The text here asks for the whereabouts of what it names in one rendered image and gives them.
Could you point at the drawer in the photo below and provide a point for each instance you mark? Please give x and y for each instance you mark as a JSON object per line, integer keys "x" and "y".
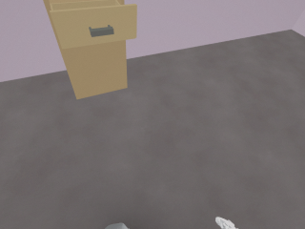
{"x": 73, "y": 19}

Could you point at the robot right hand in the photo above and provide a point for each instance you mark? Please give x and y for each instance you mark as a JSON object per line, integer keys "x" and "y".
{"x": 224, "y": 224}

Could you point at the handle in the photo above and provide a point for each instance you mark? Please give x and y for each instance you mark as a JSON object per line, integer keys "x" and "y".
{"x": 101, "y": 31}

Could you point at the cabinet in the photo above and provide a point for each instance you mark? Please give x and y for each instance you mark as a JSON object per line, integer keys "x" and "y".
{"x": 93, "y": 69}

